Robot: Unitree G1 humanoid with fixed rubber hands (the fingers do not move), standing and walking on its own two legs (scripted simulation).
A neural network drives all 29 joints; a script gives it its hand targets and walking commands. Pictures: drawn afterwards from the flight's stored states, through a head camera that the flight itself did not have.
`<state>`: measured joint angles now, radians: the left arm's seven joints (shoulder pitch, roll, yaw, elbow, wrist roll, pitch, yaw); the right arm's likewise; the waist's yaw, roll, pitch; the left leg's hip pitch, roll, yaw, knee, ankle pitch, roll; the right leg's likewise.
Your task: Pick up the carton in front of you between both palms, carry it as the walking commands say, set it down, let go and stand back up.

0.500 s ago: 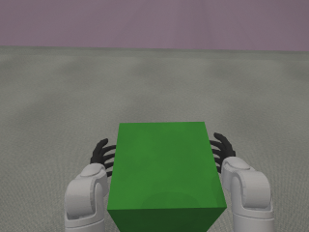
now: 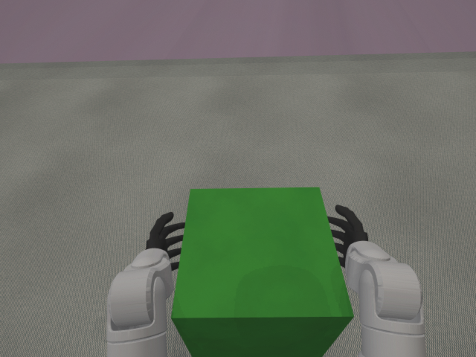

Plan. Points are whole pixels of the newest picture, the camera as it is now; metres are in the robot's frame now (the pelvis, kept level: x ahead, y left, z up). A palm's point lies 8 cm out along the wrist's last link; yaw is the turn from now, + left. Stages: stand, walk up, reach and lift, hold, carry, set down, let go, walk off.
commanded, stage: carry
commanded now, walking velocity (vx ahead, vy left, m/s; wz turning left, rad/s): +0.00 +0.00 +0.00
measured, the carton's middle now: (255, 280) +0.26 +0.00 +0.00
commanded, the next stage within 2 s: none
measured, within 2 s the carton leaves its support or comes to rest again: neither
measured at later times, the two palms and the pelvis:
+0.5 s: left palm (166, 167) +0.45 +0.16 +0.10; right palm (324, 159) +0.44 -0.14 +0.10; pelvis +0.19 +0.02 +0.01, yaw -2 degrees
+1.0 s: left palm (169, 166) +0.46 +0.15 +0.10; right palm (325, 159) +0.45 -0.15 +0.10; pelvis +0.19 +0.01 +0.01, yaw -2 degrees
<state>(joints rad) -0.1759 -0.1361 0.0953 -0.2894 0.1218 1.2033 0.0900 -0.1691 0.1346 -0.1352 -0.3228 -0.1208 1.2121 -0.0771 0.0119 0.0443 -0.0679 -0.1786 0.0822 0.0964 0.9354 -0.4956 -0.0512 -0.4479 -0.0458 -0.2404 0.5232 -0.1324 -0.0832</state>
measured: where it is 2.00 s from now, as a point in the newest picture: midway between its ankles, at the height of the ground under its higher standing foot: outside the picture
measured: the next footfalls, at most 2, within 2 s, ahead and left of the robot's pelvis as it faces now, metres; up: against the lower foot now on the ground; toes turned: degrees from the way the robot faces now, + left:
left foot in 0.24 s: +0.20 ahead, +0.12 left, +0.00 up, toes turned -16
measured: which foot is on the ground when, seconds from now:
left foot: up 0.00-0.22, down 0.24-1.00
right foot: down 0.00-1.00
